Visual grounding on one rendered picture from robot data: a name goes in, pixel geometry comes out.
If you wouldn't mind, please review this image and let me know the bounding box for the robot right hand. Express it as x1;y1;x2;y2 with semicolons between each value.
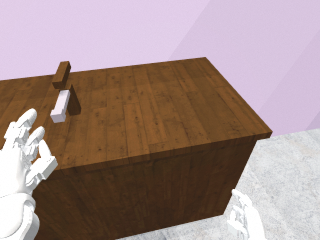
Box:
227;189;266;240

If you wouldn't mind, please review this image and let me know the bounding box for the tap lever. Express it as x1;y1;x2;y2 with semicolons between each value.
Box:
50;90;71;123

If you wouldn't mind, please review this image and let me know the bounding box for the counter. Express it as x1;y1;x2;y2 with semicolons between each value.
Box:
0;57;273;240

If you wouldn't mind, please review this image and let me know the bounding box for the left robot forearm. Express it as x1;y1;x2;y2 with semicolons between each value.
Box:
0;193;40;240

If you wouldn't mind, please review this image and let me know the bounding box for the robot left hand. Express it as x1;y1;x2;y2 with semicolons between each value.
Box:
0;108;58;199

